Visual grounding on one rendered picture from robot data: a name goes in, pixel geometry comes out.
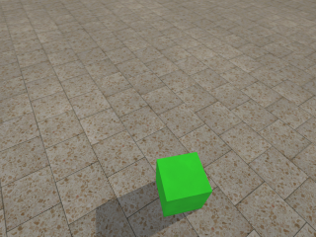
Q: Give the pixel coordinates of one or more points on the carton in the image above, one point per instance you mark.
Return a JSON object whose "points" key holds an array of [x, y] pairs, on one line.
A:
{"points": [[181, 183]]}

